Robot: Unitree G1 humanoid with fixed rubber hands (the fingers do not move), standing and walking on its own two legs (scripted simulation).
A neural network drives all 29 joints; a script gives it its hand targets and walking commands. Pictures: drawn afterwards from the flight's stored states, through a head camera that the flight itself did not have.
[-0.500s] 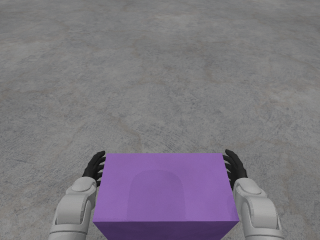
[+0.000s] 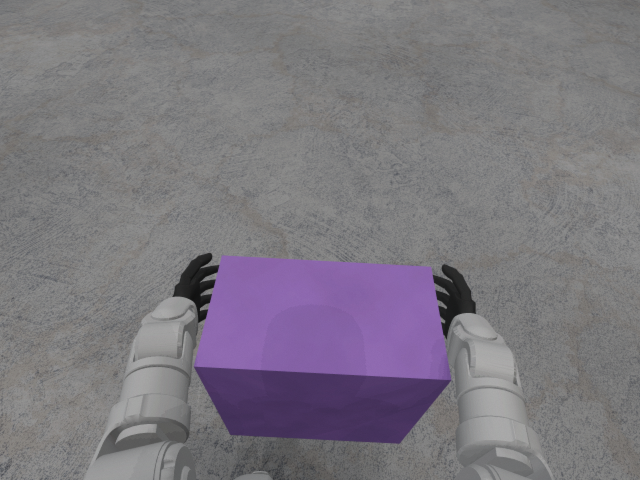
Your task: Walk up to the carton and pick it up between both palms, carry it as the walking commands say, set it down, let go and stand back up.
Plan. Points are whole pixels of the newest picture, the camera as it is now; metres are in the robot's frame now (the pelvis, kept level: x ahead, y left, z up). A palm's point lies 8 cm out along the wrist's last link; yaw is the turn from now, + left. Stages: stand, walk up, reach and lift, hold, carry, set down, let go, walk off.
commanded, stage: set down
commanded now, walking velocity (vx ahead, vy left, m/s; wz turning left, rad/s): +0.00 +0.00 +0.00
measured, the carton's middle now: (320, 359) +0.29 +0.01 -0.08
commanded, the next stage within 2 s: none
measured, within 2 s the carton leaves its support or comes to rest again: neither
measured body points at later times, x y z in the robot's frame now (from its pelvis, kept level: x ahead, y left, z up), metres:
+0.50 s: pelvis +0.00 +0.00 -0.04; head +0.18 +0.02 +0.38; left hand +0.38 +0.19 -0.11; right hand +0.37 -0.18 -0.10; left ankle +0.06 +0.10 -0.73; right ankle +0.02 -0.11 -0.72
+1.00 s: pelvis -0.02 +0.00 -0.11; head +0.20 +0.02 +0.28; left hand +0.41 +0.19 -0.20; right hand +0.40 -0.18 -0.19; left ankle +0.06 +0.10 -0.73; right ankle +0.02 -0.11 -0.73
